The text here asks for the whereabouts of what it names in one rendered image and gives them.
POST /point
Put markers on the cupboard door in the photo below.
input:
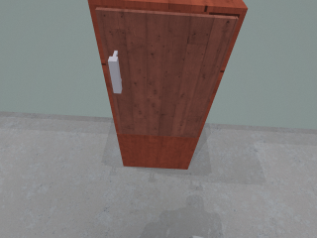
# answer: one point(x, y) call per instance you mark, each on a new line
point(169, 64)

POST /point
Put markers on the handle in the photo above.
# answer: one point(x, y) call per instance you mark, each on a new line
point(115, 74)

